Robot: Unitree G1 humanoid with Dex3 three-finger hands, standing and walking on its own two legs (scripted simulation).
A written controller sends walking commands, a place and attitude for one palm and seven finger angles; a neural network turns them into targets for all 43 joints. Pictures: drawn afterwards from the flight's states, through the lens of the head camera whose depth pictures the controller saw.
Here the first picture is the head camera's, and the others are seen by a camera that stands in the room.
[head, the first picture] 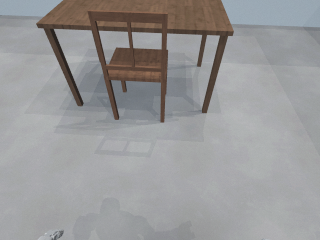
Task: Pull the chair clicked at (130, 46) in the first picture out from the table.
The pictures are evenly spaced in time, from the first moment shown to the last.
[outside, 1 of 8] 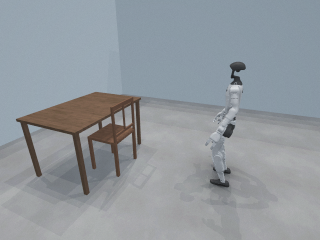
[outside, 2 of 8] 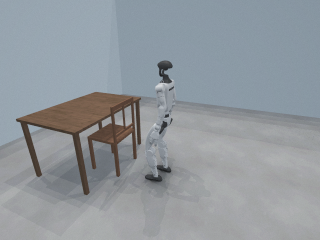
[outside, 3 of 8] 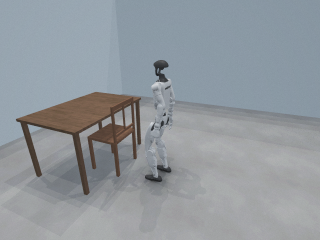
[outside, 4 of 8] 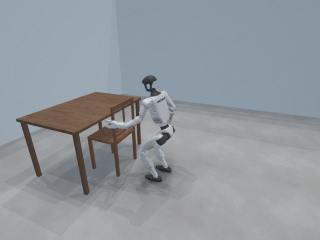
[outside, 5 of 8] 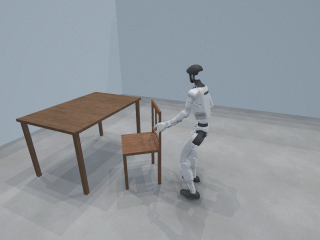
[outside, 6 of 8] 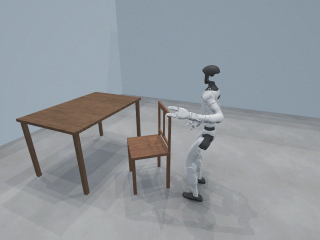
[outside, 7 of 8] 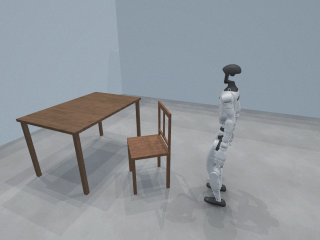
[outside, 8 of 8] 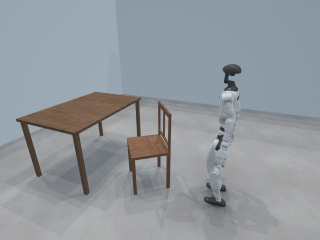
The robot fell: no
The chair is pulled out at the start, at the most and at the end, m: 0.00 0.52 0.52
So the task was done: yes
